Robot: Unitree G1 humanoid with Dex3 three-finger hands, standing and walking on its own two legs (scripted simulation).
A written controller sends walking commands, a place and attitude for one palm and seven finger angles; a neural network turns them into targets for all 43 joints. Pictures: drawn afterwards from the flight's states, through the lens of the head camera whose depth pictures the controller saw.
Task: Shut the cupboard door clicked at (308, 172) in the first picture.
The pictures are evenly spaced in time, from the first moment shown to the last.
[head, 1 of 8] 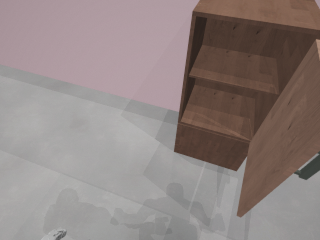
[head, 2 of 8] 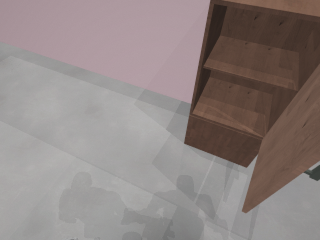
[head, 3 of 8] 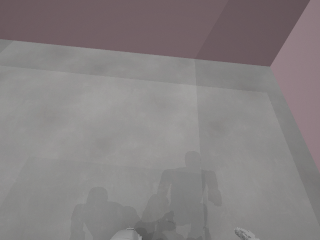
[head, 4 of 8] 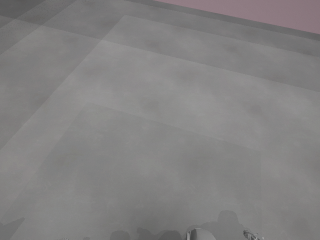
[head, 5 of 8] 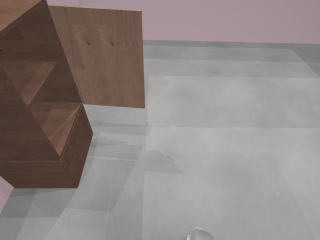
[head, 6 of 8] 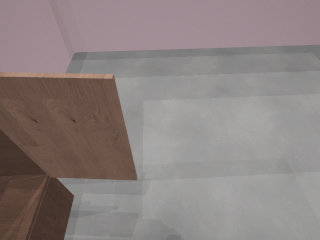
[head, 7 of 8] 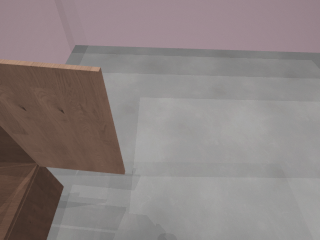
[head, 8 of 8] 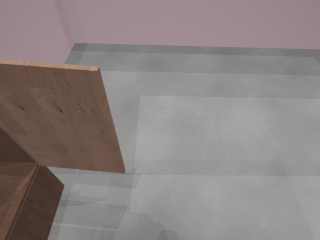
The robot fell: no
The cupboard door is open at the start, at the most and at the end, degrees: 85 85 85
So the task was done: no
